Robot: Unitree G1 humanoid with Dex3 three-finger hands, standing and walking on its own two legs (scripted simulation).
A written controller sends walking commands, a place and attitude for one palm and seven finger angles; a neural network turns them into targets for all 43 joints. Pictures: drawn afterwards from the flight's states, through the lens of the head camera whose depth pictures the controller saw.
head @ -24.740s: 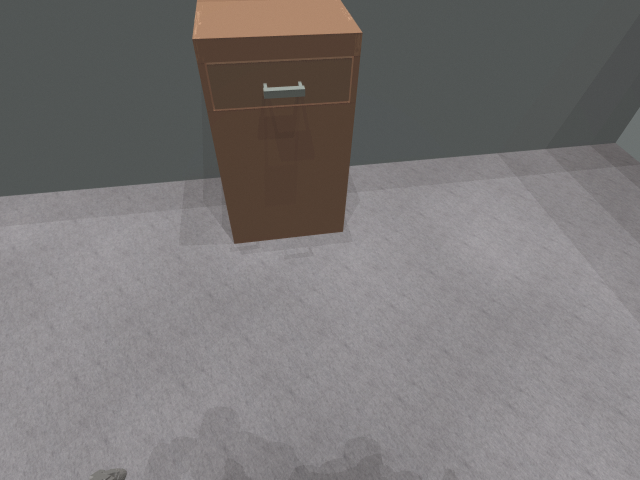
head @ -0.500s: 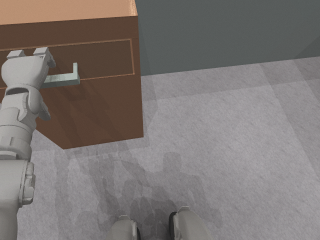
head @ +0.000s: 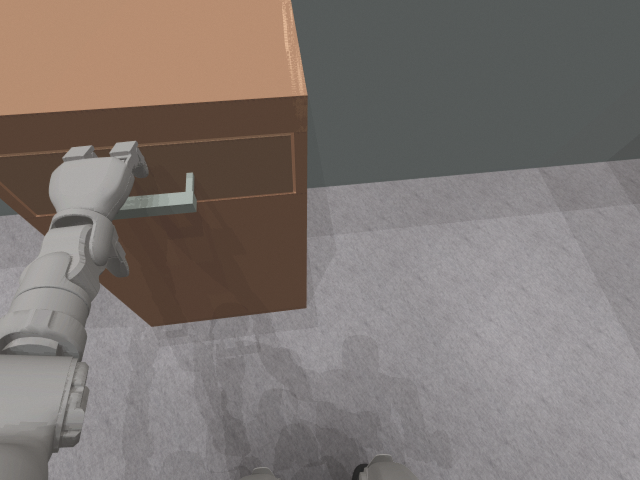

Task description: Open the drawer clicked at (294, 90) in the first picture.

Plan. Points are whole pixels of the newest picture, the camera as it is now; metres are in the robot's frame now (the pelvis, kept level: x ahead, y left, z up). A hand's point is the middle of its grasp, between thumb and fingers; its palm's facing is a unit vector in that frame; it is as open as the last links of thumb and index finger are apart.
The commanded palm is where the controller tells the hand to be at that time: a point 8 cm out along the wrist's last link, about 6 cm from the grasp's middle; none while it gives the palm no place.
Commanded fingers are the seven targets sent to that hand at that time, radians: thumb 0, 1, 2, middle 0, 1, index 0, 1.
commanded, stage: re-aim the fingers above the handle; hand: left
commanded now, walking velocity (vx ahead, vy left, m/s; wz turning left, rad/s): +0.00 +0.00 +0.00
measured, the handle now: (154, 193) +0.52 +0.25 -0.04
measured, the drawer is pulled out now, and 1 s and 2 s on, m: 0.00 0.00 0.00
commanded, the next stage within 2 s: lower the fingers behind the handle in 2.00 s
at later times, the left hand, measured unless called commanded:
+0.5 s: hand (115, 207) +0.46 +0.27 +0.02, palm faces -0.08 -0.01 -1.00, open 13.9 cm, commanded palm +0.45 +0.27 +0.07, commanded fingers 0.00 -0.50 0.30 -0.30 -1.20 -0.30 -1.20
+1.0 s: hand (120, 203) +0.47 +0.27 +0.01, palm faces -0.11 +0.01 -0.99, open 13.8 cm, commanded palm +0.46 +0.25 +0.07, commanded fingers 0.00 -0.50 0.30 -0.30 -1.20 -0.30 -1.20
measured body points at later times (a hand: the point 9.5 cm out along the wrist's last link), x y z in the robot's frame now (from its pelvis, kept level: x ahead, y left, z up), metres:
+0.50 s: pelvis -0.01 -0.01 +0.00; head +0.10 -0.01 +0.43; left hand +0.46 +0.27 +0.07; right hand -0.01 -0.29 -0.13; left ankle -0.05 +0.08 -0.70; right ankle +0.00 -0.14 -0.70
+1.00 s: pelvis -0.01 -0.01 +0.00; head +0.11 +0.00 +0.43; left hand +0.47 +0.27 +0.07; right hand -0.02 -0.28 -0.13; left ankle -0.05 +0.08 -0.70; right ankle +0.00 -0.14 -0.70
